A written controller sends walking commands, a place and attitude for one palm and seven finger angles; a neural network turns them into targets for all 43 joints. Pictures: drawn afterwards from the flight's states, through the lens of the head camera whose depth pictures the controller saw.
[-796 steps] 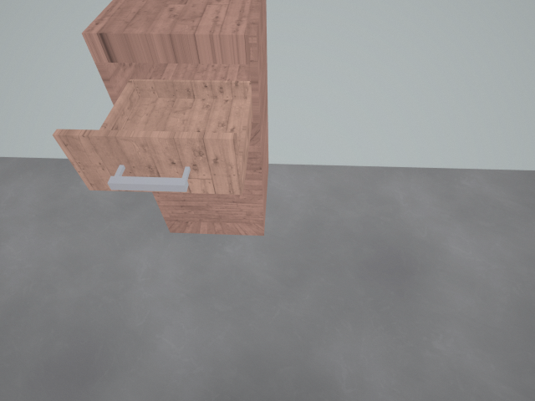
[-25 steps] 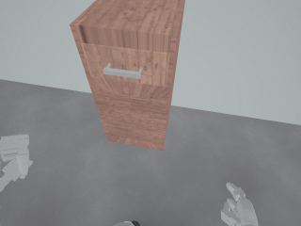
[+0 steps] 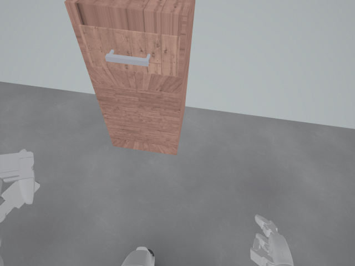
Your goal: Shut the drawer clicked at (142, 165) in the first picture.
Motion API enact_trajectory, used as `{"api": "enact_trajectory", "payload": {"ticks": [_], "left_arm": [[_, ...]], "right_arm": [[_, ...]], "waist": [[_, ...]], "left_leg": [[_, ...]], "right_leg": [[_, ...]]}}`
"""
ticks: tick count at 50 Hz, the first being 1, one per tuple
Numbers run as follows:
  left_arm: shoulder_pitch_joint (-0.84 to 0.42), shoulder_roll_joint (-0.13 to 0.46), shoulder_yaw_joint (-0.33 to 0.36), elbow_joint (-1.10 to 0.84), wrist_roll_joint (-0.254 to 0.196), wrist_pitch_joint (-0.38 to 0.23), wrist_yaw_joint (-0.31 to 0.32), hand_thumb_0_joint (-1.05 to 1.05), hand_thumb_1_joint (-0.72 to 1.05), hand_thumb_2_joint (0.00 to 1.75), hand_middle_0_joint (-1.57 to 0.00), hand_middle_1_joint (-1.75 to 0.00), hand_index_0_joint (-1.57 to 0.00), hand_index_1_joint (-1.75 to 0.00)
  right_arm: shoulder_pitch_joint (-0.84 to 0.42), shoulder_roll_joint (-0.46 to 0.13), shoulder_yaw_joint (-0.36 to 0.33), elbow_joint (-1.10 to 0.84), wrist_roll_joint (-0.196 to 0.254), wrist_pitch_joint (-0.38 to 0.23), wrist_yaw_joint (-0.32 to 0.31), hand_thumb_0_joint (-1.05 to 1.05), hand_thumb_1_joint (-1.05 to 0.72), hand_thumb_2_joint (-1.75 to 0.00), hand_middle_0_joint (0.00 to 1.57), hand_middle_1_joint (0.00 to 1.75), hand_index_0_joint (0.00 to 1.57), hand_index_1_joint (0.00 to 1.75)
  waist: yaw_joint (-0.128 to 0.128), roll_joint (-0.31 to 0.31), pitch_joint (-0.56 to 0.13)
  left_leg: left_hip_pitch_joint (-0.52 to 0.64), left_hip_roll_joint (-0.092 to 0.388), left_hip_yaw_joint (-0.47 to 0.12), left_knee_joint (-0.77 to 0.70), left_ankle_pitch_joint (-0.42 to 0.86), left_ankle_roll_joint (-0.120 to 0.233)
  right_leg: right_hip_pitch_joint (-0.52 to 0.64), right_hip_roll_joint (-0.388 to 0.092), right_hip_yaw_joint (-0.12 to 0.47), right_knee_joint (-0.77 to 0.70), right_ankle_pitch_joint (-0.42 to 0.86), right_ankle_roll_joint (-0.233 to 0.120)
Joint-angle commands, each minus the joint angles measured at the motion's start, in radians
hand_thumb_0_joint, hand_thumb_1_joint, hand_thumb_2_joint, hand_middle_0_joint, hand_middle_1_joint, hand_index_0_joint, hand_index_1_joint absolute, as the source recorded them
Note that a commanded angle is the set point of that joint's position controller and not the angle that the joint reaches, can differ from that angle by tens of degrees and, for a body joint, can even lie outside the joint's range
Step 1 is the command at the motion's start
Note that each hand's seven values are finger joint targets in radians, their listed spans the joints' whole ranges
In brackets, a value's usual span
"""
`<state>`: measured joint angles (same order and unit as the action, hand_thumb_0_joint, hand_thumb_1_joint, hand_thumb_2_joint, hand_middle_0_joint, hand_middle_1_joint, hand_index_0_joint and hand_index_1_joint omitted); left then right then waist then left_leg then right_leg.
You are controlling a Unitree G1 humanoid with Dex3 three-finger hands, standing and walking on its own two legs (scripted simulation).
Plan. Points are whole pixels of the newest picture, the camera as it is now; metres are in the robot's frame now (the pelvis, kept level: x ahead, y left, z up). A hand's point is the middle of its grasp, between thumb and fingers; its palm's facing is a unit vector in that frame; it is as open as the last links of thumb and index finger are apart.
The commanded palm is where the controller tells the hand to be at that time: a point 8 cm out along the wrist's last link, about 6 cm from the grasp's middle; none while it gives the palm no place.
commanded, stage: stop stepping back and stand still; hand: left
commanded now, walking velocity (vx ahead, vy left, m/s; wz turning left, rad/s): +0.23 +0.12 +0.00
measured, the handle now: (128, 57) +0.84 +0.26 -0.02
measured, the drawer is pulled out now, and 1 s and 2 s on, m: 0.00 0.00 0.00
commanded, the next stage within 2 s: let the arm hang, fingers relaxed in 0.84 s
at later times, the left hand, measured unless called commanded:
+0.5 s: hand out of the picture +0.11 +0.25 +0.18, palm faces +0.42 -0.83 -0.37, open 3.2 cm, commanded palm +0.06 +0.29 +0.19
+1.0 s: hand (9, 243) +0.13 +0.26 +0.12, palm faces +0.33 -0.82 -0.46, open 3.2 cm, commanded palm none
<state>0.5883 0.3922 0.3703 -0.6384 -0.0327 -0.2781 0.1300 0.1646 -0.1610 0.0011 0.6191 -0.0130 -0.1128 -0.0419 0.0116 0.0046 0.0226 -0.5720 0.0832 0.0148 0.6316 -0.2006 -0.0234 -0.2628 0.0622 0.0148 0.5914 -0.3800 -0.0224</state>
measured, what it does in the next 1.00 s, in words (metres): steps on the spot: left foot, then left foot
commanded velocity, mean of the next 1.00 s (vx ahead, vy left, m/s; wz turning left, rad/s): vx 0.13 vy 0.01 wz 0.00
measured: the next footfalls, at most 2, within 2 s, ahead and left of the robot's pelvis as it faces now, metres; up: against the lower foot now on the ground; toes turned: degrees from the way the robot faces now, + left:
left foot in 0.12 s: +0.06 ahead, +0.11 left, +0.00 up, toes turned +1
left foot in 0.92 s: -0.03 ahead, +0.14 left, +0.00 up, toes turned +5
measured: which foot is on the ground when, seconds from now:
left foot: up 0.00-0.10, down 0.12-0.68, up 0.70-0.90, down 0.92-1.00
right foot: down 0.00-1.00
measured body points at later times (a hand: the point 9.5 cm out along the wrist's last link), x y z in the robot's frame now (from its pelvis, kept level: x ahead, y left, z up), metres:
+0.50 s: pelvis -0.07 +0.01 +0.00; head -0.09 +0.03 +0.45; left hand +0.08 +0.29 +0.20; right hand +0.08 -0.24 -0.07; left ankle +0.02 +0.11 -0.72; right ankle -0.05 -0.11 -0.71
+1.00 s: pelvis -0.08 +0.02 +0.01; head -0.07 +0.00 +0.46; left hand +0.11 +0.30 +0.15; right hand +0.08 -0.25 -0.09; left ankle -0.07 +0.16 -0.72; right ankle -0.09 -0.07 -0.71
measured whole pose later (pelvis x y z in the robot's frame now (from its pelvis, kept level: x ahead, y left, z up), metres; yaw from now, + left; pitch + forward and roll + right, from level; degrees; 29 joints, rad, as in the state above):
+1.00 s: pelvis -0.08 +0.02 +0.01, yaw +3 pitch +1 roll +1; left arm 0.45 0.34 0.26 -0.30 0.02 -0.14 0.10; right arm 0.23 -0.28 -0.05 0.70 -0.01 -0.10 -0.04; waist -0.01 0.01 -0.02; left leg -0.30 0.03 0.04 0.56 -0.27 -0.03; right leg -0.33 -0.01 -0.07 0.70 -0.33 -0.02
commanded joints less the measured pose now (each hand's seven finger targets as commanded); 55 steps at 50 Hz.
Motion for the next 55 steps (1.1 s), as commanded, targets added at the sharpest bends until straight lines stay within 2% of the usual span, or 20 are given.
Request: {"api": "enact_trajectory", "payload": {"ticks": [1,4,6,8,13,17,20,24,27,31,32,34,36,43,45,46,47,49,52,55], "left_arm": [[0.027,0.216,0.170,-0.177,-0.010,-0.034,0.047,0.00,0.90,0.90,-1.40,-1.60,-1.40,-1.60],[0.089,0.172,0.166,-0.137,-0.020,-0.007,0.047,0.00,0.90,0.90,-1.40,-1.60,-1.40,-1.60],[0.109,0.167,0.157,-0.111,-0.023,-0.005,0.044,0.00,0.90,0.90,-1.40,-1.60,-1.40,-1.60],[0.101,0.160,0.134,-0.078,-0.024,-0.007,0.035,0.00,0.90,0.90,-1.40,-1.60,-1.40,-1.60],[0.102,0.144,0.118,-0.078,-0.018,-0.005,0.034,0.00,0.90,0.90,-1.40,-1.60,-1.40,-1.60],[0.022,0.139,0.087,-0.103,0.003,0.002,0.046,0.00,0.90,0.90,-1.40,-1.60,-1.40,-1.60],[-0.082,0.146,0.081,-0.147,0.015,0.004,0.061,0.00,0.90,0.90,-1.40,-1.60,-1.40,-1.60],[-0.156,0.144,0.075,-0.177,0.035,0.018,0.069,0.00,0.90,0.90,-1.40,-1.60,-1.40,-1.60],[-0.086,0.135,0.087,-0.078,0.026,0.033,0.060,0.00,0.90,0.90,-1.40,-1.60,-1.40,-1.60],[0.022,0.107,0.047,-0.089,0.014,0.058,0.049,0.00,0.90,0.90,-1.40,-1.60,-1.40,-1.60],[0.022,0.119,0.053,-0.108,0.017,0.059,0.045,0.00,0.90,0.90,-1.40,-1.60,-1.40,-1.60],[0.013,0.153,0.087,-0.124,0.006,0.070,0.045,0.00,0.90,0.90,-1.40,-1.60,-1.40,-1.60],[-0.075,0.199,0.130,-0.185,-0.003,0.026,0.030,0.00,0.90,0.90,-1.40,-1.60,-1.40,-1.60],[-0.037,0.140,0.086,-0.101,0.010,0.025,0.067,0.00,0.90,0.90,-1.40,-1.60,-1.40,-1.60],[-0.050,0.133,0.078,-0.120,0.003,0.018,0.067,0.00,0.90,0.90,-1.40,-1.60,-1.40,-1.60],[-0.047,0.137,0.086,-0.132,0.005,0.012,0.068,0.00,0.90,0.90,-1.40,-1.60,-1.40,-1.60],[-0.087,-0.103,-0.287,0.687,0.105,0.188,-0.094,0.00,0.90,0.90,-1.40,-1.60,-1.40,-1.60],[-0.092,-0.137,-0.281,0.687,0.076,0.292,-0.117,0.00,0.90,0.90,-1.32,-1.51,-1.32,-1.51],[-0.176,-0.110,-0.285,0.848,0.064,0.280,-0.120,0.00,0.90,0.90,-1.20,-1.38,-1.20,-1.38],[-0.185,0.021,-0.273,1.073,0.068,0.264,-0.122,0.00,0.90,0.90,-1.08,-1.25,-1.08,-1.25]], "right_arm": [[-0.038,-0.130,-0.049,-0.165,0.023,-0.031,-0.023,0.00,-0.90,-0.90,0.20,0.30,0.20,0.30],[-0.057,-0.129,-0.032,-0.175,0.023,-0.017,-0.041,0.00,-0.90,-0.90,0.20,0.30,0.20,0.30],[-0.047,-0.165,-0.039,-0.181,0.033,-0.025,-0.048,0.00,-0.90,-0.90,0.20,0.30,0.20,0.30],[-0.027,-0.188,-0.049,-0.188,0.050,-0.039,-0.042,0.00,-0.90,-0.90,0.20,0.30,0.20,0.30],[-0.051,-0.177,-0.044,-0.180,0.034,-0.030,-0.039,0.00,-0.90,-0.90,0.20,0.30,0.20,0.30],[-0.029,-0.178,-0.058,-0.157,0.014,-0.018,-0.046,0.00,-0.90,-0.90,0.20,0.30,0.20,0.30],[-0.011,-0.178,-0.051,-0.139,0.003,-0.027,-0.054,0.00,-0.90,-0.90,0.20,0.30,0.20,0.30],[-0.020,-0.169,-0.033,-0.158,0.006,-0.051,-0.065,0.00,-0.90,-0.90,0.20,0.30,0.20,0.30],[-0.021,-0.155,-0.042,-0.145,0.010,-0.054,-0.043,0.00,-0.90,-0.90,0.20,0.30,0.20,0.30],[-0.052,-0.152,-0.033,-0.164,0.009,-0.025,-0.032,0.00,-0.90,-0.90,0.20,0.30,0.20,0.30],[-0.056,-0.146,-0.034,-0.168,0.006,-0.014,-0.033,0.00,-0.90,-0.90,0.20,0.30,0.20,0.30],[-0.057,-0.152,-0.045,-0.157,0.007,0.014,-0.026,0.00,-0.90,-0.90,0.20,0.30,0.20,0.30],[-0.003,-0.152,-0.041,-0.117,-0.008,0.002,-0.014,0.00,-0.90,-0.90,0.20,0.30,0.20,0.30],[-0.037,-0.130,-0.022,-0.126,0.000,-0.042,-0.062,0.00,-0.90,-0.90,0.20,0.30,0.20,0.30],[-0.021,-0.156,-0.031,-0.135,0.006,-0.059,-0.067,0.00,-0.90,-0.90,0.20,0.30,0.20,0.30],[-0.020,-0.173,-0.036,-0.142,0.006,-0.058,-0.065,0.00,-0.90,-0.90,0.20,0.30,0.20,0.30],[0.059,-0.300,-0.090,0.084,-0.013,-0.055,0.050,0.00,-0.90,-0.90,0.20,0.30,0.20,0.30],[0.066,-0.223,-0.079,0.034,-0.002,0.028,0.041,0.00,-0.90,-0.90,0.20,0.30,0.20,0.30],[0.024,-0.226,-0.051,0.027,-0.015,0.060,0.036,0.00,-0.90,-0.90,0.20,0.30,0.20,0.30],[0.025,-0.148,-0.047,0.048,-0.013,0.090,0.035,0.00,-0.90,-0.90,0.20,0.30,0.20,0.30]], "waist": [[-0.009,-0.142,-0.230],[-0.039,-0.041,-0.220],[-0.016,0.090,-0.206],[-0.016,0.045,-0.172],[-0.028,0.011,-0.054],[-0.043,-0.109,-0.013],[-0.055,-0.073,-0.028],[-0.042,0.368,0.013],[-0.011,0.166,-0.023],[-0.010,0.176,-0.026],[-0.008,0.076,-0.020],[0.003,-0.290,0.023],[-0.043,-0.095,-0.105],[-0.016,-0.042,-0.037],[-0.018,0.037,-0.066],[-0.015,0.118,-0.083],[-0.082,0.124,-0.027],[-0.044,0.100,-0.107],[0.005,-0.046,-0.135],[0.014,-0.274,-0.104]], "left_leg": [[0.100,-0.062,-0.031,0.254,-0.172,0.012],[0.305,-0.075,0.023,-0.145,0.099,0.032],[0.418,0.038,-0.089,-0.229,0.355,0.079],[0.403,0.067,-0.101,-0.218,0.267,0.087],[0.218,0.005,-0.115,-0.276,-0.242,0.075],[0.339,-0.076,-0.012,0.036,-0.207,0.041],[0.392,-0.056,-0.016,-0.007,-0.181,0.062],[0.186,0.226,-0.528,-0.591,-0.775,0.144],[0.044,0.158,-0.277,-0.522,-0.581,0.132],[-0.017,0.072,-0.107,-0.406,-0.513,0.068],[-0.025,0.012,-0.045,-0.241,-0.458,0.047],[-0.084,-0.108,0.001,0.422,-0.244,0.018],[-0.004,-0.052,-0.034,0.499,-0.105,0.006],[0.339,-0.066,0.088,-0.128,-0.107,0.054],[0.428,0.000,0.001,-0.260,-0.084,0.084],[0.472,0.084,-0.116,-0.259,0.011,0.121],[0.405,0.138,-0.154,-0.070,0.492,0.137],[0.439,0.158,-0.146,-0.096,0.797,0.161],[0.276,0.127,-0.141,-0.098,0.548,0.140],[0.125,-0.094,0.021,0.101,-0.274,0.021]], "right_leg": [[0.075,-0.338,0.251,-0.176,0.703,-0.125],[0.081,-0.230,0.084,-0.059,0.662,-0.035],[0.008,-0.118,0.033,-0.020,0.397,0.028],[-0.001,-0.095,0.050,-0.087,0.223,0.039],[-0.009,-0.111,0.078,-0.235,-0.051,0.009],[-0.278,-0.248,0.257,-0.386,-0.401,-0.090],[-0.273,-0.240,0.201,-0.296,-0.302,-0.091],[-0.216,0.000,-0.053,0.411,-0.147,0.018],[0.001,-0.018,-0.088,0.367,-0.110,0.002],[0.203,-0.004,-0.147,-0.036,-0.120,-0.020],[0.203,-0.047,-0.054,-0.184,-0.146,-0.045],[-0.052,-0.438,0.571,-0.536,-0.380,-0.198],[-0.019,-0.377,0.335,-0.382,-0.073,-0.189],[-0.100,-0.253,0.158,-0.309,-0.132,-0.107],[-0.062,-0.189,0.103,-0.152,0.029,-0.043],[-0.094,-0.130,0.054,-0.060,0.115,-0.001],[-0.227,-0.175,-0.087,0.171,0.452,0.045],[-0.189,-0.103,-0.052,0.192,0.035,0.035],[0.024,-0.095,-0.042,0.042,0.101,0.023],[0.168,-0.351,0.221,-0.157,0.701,-0.104]]}}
